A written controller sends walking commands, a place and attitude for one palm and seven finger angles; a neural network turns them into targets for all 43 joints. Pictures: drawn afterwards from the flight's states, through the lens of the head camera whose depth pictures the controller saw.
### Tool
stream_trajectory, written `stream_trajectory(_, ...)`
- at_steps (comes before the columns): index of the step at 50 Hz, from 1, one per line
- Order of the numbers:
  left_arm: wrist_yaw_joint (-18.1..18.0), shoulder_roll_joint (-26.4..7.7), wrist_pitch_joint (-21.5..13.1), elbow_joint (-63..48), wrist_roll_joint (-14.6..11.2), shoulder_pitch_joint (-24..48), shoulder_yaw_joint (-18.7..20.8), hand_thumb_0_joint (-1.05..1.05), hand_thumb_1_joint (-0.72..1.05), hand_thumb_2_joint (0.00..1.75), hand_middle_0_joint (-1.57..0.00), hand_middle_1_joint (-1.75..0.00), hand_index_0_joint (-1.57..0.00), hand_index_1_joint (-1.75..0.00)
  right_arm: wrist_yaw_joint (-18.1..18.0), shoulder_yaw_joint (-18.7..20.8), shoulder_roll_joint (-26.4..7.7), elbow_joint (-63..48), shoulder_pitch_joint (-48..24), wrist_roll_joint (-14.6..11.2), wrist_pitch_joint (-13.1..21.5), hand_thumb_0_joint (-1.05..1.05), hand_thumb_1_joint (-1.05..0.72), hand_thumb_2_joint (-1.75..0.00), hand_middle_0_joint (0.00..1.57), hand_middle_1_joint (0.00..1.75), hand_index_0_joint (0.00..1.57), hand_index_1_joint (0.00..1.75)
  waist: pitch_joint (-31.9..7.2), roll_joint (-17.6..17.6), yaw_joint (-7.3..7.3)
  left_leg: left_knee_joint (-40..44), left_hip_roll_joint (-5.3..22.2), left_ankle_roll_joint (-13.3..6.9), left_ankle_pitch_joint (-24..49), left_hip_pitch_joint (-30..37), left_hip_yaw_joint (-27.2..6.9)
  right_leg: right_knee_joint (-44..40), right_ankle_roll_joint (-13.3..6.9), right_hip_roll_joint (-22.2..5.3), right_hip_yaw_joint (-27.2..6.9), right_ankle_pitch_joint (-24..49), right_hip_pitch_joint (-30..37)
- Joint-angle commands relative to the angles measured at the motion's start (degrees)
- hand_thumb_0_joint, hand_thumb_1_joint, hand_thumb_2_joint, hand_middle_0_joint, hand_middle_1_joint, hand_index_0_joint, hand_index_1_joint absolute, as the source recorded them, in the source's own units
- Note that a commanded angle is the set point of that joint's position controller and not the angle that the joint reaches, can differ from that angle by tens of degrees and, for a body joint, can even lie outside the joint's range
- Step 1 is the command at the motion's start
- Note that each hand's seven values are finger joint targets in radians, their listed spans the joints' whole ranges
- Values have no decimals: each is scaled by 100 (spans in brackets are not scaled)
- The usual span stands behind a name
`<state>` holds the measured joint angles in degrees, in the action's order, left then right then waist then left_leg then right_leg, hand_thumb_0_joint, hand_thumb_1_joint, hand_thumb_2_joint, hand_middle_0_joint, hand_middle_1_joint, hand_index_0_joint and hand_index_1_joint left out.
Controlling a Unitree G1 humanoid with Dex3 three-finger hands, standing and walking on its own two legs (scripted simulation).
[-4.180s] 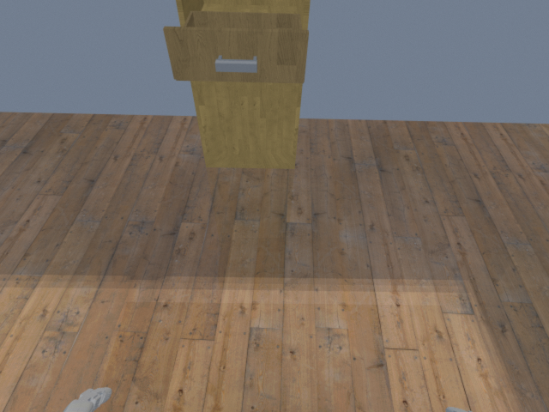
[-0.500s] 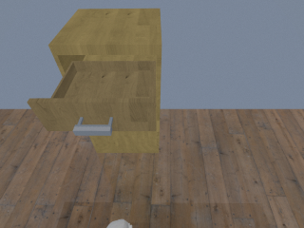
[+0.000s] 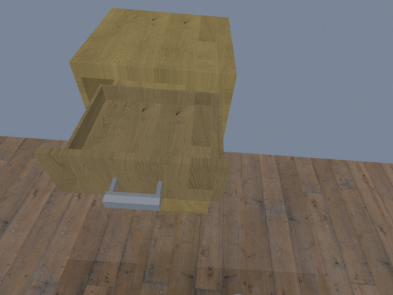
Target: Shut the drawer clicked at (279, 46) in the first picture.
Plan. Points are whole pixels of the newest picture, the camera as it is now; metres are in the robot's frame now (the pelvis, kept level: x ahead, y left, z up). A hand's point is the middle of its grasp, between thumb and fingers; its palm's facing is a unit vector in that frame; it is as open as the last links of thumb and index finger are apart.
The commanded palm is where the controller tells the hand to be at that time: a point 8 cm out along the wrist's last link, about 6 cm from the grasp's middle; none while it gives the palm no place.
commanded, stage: come to a stop and stand still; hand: left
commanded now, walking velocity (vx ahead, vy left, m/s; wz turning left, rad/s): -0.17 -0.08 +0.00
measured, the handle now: (135, 192) +0.34 +0.17 -0.02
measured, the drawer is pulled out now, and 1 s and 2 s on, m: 0.30 0.30 0.30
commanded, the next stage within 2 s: none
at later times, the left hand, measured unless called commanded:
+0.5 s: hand out of the picture +0.04 +0.14 -0.17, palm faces +0.06 -0.97 -0.24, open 7.2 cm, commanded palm none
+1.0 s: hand out of the picture +0.01 +0.19 -0.17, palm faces +0.03 -0.97 -0.23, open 7.3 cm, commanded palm none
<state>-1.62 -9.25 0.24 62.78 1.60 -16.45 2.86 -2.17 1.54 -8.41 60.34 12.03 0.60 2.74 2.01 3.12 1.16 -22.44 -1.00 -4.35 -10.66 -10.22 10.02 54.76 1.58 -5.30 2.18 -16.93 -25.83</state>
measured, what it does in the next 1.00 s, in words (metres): steps on the spot: right foot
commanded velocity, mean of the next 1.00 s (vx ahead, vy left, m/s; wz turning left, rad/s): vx -0.02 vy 0.04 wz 0.00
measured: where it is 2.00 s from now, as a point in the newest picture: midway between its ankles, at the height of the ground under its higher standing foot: outside the picture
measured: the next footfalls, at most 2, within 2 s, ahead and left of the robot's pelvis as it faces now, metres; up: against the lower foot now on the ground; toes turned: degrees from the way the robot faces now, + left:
right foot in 0.18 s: +0.06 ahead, -0.14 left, +0.00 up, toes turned -3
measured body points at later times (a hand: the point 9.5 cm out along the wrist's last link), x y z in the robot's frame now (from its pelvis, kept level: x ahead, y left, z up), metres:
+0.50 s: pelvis +0.00 -0.05 +0.00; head +0.00 -0.06 +0.45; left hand +0.04 +0.19 -0.15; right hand -0.03 -0.26 -0.17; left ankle +0.02 +0.07 -0.74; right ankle +0.02 -0.14 -0.74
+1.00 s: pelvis +0.01 +0.02 -0.01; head +0.01 +0.00 +0.44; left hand +0.01 +0.24 -0.16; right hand +0.02 -0.20 -0.17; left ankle +0.02 +0.07 -0.74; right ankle +0.02 -0.13 -0.74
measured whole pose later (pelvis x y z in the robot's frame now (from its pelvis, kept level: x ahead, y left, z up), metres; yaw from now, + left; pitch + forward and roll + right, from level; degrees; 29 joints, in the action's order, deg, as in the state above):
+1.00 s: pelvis +0.01 +0.02 -0.01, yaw +1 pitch -1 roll +0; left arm -2.1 -8.1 0.2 60.4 1.5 -18.5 -0.4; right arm -0.7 -0.1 -10.0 59.9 18.2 1.2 -0.3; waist -0.3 -2.6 0.1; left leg -28.5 -2.6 -5.4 -15.1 -13.4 7.6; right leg 29.9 0.8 -4.1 2.1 -15.3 -14.0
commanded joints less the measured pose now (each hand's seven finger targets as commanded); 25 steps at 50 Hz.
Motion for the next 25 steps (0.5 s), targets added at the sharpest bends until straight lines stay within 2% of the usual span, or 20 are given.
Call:
stream_trajectory(1,-52,-58,103,-42,-34,-569,-53,0,90,90,-20,-30,-20,-30,-46,39,-530,-74,336,40,-27,0,-90,-90,20,30,20,30,52,-919,28,773,1659,-467,2618,-359,-1024,-829,33,25,-44,-93,686)
stream_trajectory(4,-71,-155,133,-148,-50,-238,-45,0,90,90,-20,-30,-20,-30,-59,104,-651,54,448,64,-145,0,-90,-90,20,30,20,30,80,-1135,-82,597,1710,-499,2400,-110,-1195,-1531,7,106,45,-332,835)
stream_trajectory(5,-77,-214,138,-148,-54,-222,-34,0,90,90,-20,-30,-20,-30,-60,130,-660,77,463,58,-178,0,-90,-90,20,30,20,30,92,-1154,-66,524,1702,-467,2191,-150,-1216,-1781,-7,120,49,-224,972)
stream_trajectory(6,-78,-272,123,-156,-51,-246,-26,0,90,90,-20,-30,-20,-30,-58,133,-625,105,469,43,-190,0,-90,-90,20,30,20,30,190,-1014,-31,438,1651,-396,2010,-330,-1245,-2112,-31,138,36,0,1178)
stream_trajectory(7,-84,-284,97,-148,-48,-337,-18,0,90,90,-20,-30,-20,-30,-52,133,-626,115,457,34,-203,0,-90,-90,20,30,20,30,152,-915,45,250,1515,-257,1762,-405,-1200,-2638,-53,133,-6,484,1431)
stream_trajectory(8,-95,-394,44,-135,-34,-393,-20,0,90,90,-20,-30,-20,-30,-32,135,-536,126,497,5,-205,0,-90,-90,20,30,20,30,63,-565,59,-9,1242,-22,1374,-399,-1064,-3137,-107,40,-236,1224,1586)
stream_trajectory(9,-117,-569,-14,-163,-24,-282,-19,0,90,90,-20,-30,-20,-30,-8,120,-368,125,608,-38,-213,0,-90,-90,20,30,20,30,-47,-107,-67,-225,908,234,701,-500,-864,-3223,-285,-344,-764,2087,1654)
stream_trajectory(10,-113,-712,-48,-210,-48,-123,-22,0,90,90,-20,-30,-20,-30,24,94,-249,123,688,-59,-240,0,-90,-90,20,30,20,30,-112,168,-178,-256,678,380,39,-440,-684,-3189,-508,-758,-954,2720,1547)
stream_trajectory(11,-110,-769,-62,-255,-61,-21,-29,0,90,90,-20,-30,-20,-30,53,87,-162,156,747,-50,-293,0,-90,-90,20,30,20,30,-148,196,-218,-276,550,462,-285,-331,-623,-3244,-675,-956,-1049,2926,1472)
stream_trajectory(12,-120,-827,-100,-271,-76,37,7,0,90,90,-20,-30,-20,-30,53,91,-179,201,812,-27,-344,0,-90,-90,20,30,20,30,-411,753,-245,-447,484,529,-518,-164,-547,-3348,-782,-952,-1185,2911,1502)
stream_trajectory(13,-132,-796,-105,-298,-97,139,7,0,90,90,-20,-30,-20,-30,56,109,-238,231,862,-18,-370,0,-90,-90,20,30,20,30,-444,863,-226,-557,468,556,-640,-115,-558,-3479,-852,-1018,-1137,2760,1469)
stream_trajectory(15,-141,-773,-74,-349,-106,280,8,0,90,90,-20,-30,-20,-30,62,111,-242,260,842,-9,-400,0,-90,-90,20,30,20,30,-374,621,-209,-580,481,570,-576,-55,-616,-3595,-902,-986,-1121,2183,1331)
stream_trajectory(17,-143,-776,-60,-368,-113,351,37,0,90,90,-20,-30,-20,-30,67,100,-219,315,877,2,-407,0,-90,-90,20,30,20,30,-260,318,-200,-440,504,567,-318,-16,-647,-3616,-853,-921,-1081,1659,1225)
stream_trajectory(21,-137,-742,-13,-360,-90,378,70,0,90,90,-20,-30,-20,-30,83,112,-258,333,871,16,-441,0,-90,-90,20,30,20,30,52,268,-135,-333,528,544,-390,10,-696,-3890,-748,-781,-1081,291,859)
stream_trajectory(23,-129,-748,32,-371,-78,392,89,0,90,90,-20,-30,-20,-30,105,115,-265,338,890,39,-459,0,-90,-90,20,30,20,30,381,213,-137,-379,511,504,-483,-22,-719,-4080,-696,-721,-1140,-656,456)
stream_trajectory(25,-121,-725,44,-359,-72,392,101,0,90,90,-20,-30,-20,-30,112,113,-255,354,988,51,-454,0,-90,-90,20,30,20,30,457,111,-159,-330,507,462,-531,-22,-747,-4120,-662,-651,-1113,-1046,321)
